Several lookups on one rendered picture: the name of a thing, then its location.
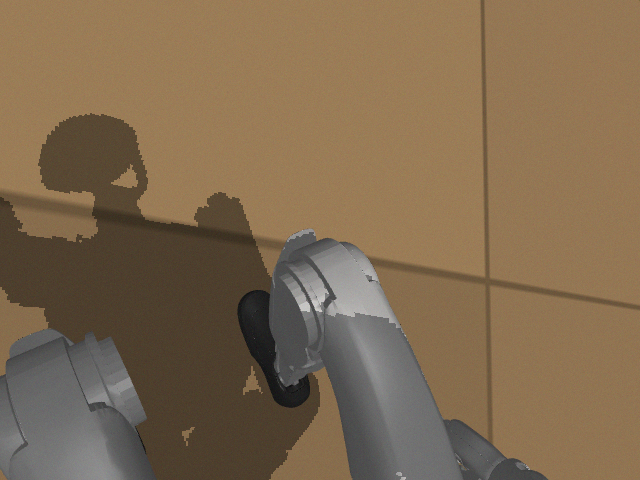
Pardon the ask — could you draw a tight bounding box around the right robot hand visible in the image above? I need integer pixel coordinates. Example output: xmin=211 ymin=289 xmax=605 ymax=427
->
xmin=442 ymin=417 xmax=507 ymax=480

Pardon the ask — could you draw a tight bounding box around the right robot foot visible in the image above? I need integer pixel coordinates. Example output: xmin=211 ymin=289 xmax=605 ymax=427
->
xmin=238 ymin=290 xmax=310 ymax=408

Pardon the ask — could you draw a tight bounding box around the right robot arm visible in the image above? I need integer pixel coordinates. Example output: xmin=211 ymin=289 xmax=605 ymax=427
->
xmin=488 ymin=458 xmax=548 ymax=480

